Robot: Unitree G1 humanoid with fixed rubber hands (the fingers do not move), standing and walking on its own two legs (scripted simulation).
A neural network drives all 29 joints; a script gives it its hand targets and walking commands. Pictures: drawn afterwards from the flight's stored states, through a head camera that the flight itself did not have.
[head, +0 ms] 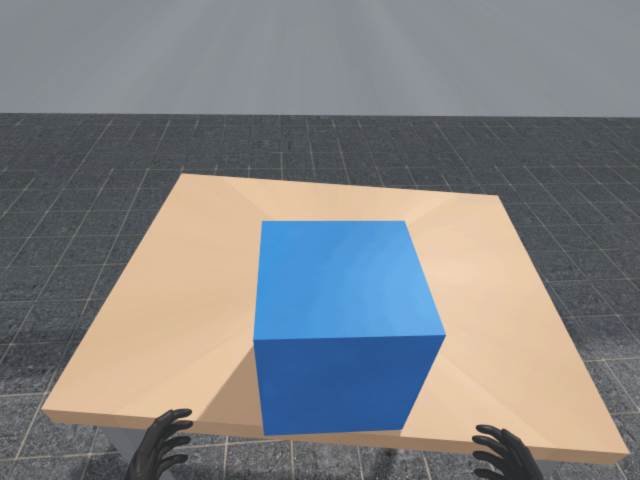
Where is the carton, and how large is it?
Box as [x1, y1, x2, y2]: [253, 221, 445, 435]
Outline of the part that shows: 262,221 253,342 264,435 401,429 445,336 443,327 404,221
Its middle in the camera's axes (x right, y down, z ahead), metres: +0.02 +0.13 +0.57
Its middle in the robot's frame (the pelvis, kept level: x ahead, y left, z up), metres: +0.36 +0.02 +0.00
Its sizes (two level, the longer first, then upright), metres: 0.210 0.200 0.250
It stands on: a table, 0.66 m high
